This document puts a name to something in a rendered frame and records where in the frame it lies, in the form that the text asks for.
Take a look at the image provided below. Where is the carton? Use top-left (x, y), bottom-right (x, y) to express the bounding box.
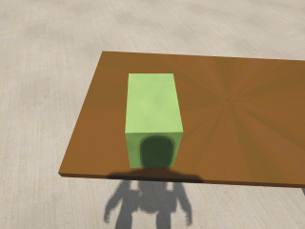
top-left (125, 73), bottom-right (184, 168)

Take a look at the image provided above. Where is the table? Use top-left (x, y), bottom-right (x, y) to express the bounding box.
top-left (58, 51), bottom-right (305, 189)

